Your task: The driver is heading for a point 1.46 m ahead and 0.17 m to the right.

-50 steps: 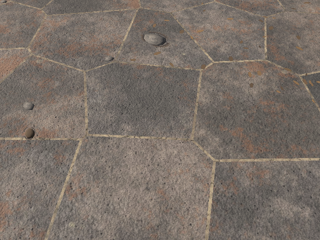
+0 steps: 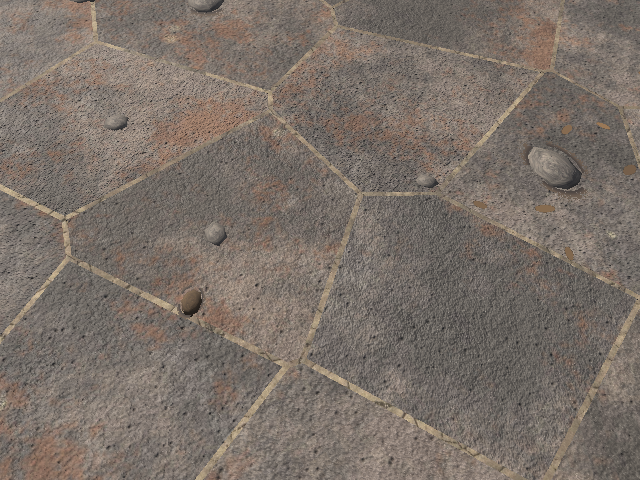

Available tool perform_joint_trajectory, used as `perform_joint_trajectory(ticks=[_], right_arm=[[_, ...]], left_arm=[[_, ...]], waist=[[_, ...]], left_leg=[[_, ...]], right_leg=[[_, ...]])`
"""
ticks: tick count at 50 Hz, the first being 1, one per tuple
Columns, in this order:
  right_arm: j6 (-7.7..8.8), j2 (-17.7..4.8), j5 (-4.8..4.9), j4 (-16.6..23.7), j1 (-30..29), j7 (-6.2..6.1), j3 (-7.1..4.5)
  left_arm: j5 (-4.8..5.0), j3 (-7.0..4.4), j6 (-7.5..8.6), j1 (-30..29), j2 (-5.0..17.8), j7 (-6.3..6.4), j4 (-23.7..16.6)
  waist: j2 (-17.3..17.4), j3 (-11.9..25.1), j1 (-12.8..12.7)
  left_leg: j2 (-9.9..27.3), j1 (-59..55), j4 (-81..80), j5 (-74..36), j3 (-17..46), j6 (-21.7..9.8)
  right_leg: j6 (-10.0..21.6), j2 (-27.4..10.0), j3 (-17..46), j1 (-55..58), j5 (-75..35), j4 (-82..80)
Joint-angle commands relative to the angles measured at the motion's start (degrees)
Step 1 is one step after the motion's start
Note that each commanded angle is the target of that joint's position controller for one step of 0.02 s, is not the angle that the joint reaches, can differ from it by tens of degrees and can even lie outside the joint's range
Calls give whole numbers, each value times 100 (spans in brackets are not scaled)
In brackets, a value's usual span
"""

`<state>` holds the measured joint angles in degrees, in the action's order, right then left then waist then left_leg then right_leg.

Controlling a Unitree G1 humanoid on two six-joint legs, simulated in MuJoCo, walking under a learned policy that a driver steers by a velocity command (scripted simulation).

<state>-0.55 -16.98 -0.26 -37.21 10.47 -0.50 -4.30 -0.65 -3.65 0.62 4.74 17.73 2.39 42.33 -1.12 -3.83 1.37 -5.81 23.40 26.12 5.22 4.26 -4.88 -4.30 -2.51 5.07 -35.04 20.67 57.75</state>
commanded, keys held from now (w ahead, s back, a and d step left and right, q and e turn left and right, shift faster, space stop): no key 0.62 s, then w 0.38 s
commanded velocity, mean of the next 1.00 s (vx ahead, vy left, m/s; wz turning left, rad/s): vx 0.11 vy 0.00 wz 0.10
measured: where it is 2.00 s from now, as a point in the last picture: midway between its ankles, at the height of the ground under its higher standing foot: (335, 373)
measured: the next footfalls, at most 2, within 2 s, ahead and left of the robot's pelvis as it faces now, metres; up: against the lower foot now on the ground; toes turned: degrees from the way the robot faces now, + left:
right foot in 0.20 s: +0.11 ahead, -0.17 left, +0.00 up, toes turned +5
right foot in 1.32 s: +0.51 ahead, -0.15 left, +0.00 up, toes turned +3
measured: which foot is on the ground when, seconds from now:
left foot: down 0.00-1.00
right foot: up 0.00-0.18, down 0.20-0.88, up 0.90-1.00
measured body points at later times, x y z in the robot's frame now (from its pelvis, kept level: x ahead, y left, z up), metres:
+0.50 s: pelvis +0.07 -0.05 +0.00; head +0.08 -0.05 +0.45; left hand +0.19 +0.21 -0.11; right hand +0.22 -0.30 -0.11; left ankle +0.08 +0.07 -0.73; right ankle +0.07 -0.17 -0.73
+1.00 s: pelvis +0.16 -0.02 +0.01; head +0.17 -0.01 +0.45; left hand +0.24 +0.25 -0.12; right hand +0.22 -0.29 -0.11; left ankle +0.10 +0.07 -0.73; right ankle +0.11 -0.16 -0.66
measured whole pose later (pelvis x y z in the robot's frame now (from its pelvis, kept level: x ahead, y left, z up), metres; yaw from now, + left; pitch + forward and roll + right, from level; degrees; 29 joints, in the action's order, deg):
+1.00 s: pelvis +0.16 -0.02 +0.01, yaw +4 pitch +1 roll +0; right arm 4.9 -13.9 0.2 -45.8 21.6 0.7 -3.6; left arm 1.8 -2.8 4.2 14.9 16.7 -0.3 47.9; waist -1.9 0.5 1.4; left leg -2.3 8.5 25.2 17.7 0.4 -3.0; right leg 2.4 -0.8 1.3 -24.1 22.5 61.2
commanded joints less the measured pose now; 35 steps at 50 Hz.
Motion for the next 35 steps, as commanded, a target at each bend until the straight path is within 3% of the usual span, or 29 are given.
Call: perform_joint_trajectory(ticks=[1, 3, 6, 9, 10, 11, 12, 13, 15, 18, 24, 31, 33, 35], right_arm=[[9, -825, -1, 448, -208, -109, -211], [-28, -775, -39, 426, -235, -102, -177], [-61, -685, -67, 349, -173, -50, -115], [-80, -422, -7, 242, -141, -23, 26], [-49, -277, -55, 192, 102, -24, 76], [7, -221, -80, 187, 519, 3, 68], [33, -343, -129, 217, 276, 6, 53], [26, -468, -128, 216, 70, 6, 16], [-68, -389, -139, 216, -243, 1, 16], [-99, -343, -77, 143, -154, 29, 21], [-3, -252, -60, -6, -122, 0, 22], [-2, -256, -44, -157, -28, -65, 11], [-24, -230, -29, -262, 91, -89, 18], [7, -291, 28, -268, 141, -105, -10]], left_arm=[[29, -92, -48, 498, 387, 20, -138], [45, -80, -51, 367, 380, 1, -183], [54, -71, 18, 301, 387, -51, -223], [3, -40, 123, 590, 266, -161, -144], [-105, -76, 150, 634, 538, -170, -182], [-155, -162, 137, 353, 994, -143, -226], [-157, -67, 124, 233, 549, -151, -179], [-119, -1, 134, 108, 336, -173, -225], [-51, -20, 164, 263, 435, -192, -166], [-50, 6, 186, 394, 410, -177, -131], [-6, 45, 147, 522, 296, -148, -100], [2, 81, 120, 450, 218, -195, 11], [9, 87, 98, 555, 209, -199, 120], [84, 38, 89, 631, 366, -172, 162]], waist=[[702, 1308, -163], [829, 1142, -86], [923, 1004, 15], [783, 934, -239], [381, 945, -128], [-773, 867, 373], [-1136, 854, 265], [-935, 764, 178], [-779, 671, -18], [-395, 465, -68], [142, 653, -200], [212, 623, -181], [138, 628, -186], [-145, 175, -199]], left_leg=[[1403, -673, -733, -333, 1346, -888], [1370, -523, -785, 309, 1418, -848], [1442, -619, -603, 377, 1607, -831], [1223, -543, -161, 118, 1547, -463], [930, -348, 211, 495, 1311, -126], [267, -65, 665, 1395, 549, 185], [338, -424, 601, 1572, 285, 390], [423, -706, 458, 1222, 285, 436], [440, -957, 319, 657, 307, 409], [543, -923, 179, 431, 446, 241], [628, -921, 164, -131, 553, 269], [680, -1089, 176, -351, 602, 296], [524, -1061, 191, 848, 443, 265], [329, -481, 409, 2520, 205, 188]], right_leg=[[-92, -25, -55, 628, -439, -448], [-81, -24, -84, 832, -484, -852], [3, 15, -158, 1154, -281, -1498], [274, 59, -280, 2161, -1287, -3289], [481, -489, 242, 2554, -1922, -3547], [997, -1170, 966, 2552, -2726, -3565], [1365, -1351, 1238, 2033, -2134, -3739], [1216, -1063, 1012, 1915, -1591, -3747], [805, -626, 575, 1820, -869, -3657], [581, -322, 168, 1817, -625, -3462], [614, -164, -31, 2218, -1249, -3096], [591, -68, -106, 2251, -1354, -3089], [647, 29, -152, 2199, -133, -3226], [945, -102, 185, 1965, 1467, -3478]])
